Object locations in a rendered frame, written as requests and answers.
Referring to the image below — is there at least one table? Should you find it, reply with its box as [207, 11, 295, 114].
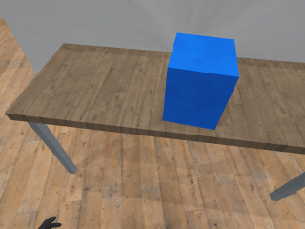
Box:
[5, 43, 305, 201]

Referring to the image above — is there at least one carton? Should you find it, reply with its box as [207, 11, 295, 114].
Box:
[163, 32, 239, 130]

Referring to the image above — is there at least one robot left hand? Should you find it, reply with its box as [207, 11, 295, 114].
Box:
[38, 216, 62, 229]

